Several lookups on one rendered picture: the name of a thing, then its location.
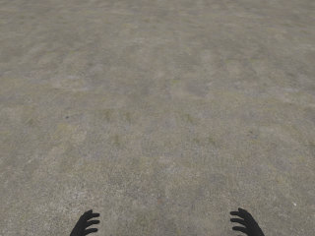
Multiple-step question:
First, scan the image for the right robot hand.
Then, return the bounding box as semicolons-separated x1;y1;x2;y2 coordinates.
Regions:
230;207;265;236

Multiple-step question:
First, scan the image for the left robot hand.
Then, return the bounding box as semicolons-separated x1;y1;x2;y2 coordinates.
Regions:
70;209;100;236

